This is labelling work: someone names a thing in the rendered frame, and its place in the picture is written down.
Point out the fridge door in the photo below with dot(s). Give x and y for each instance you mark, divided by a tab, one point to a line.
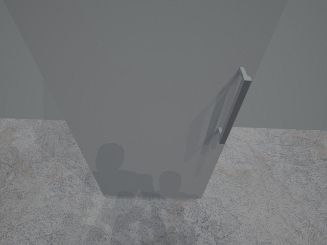
143	85

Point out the handle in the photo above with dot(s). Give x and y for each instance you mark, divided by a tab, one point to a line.
240	95

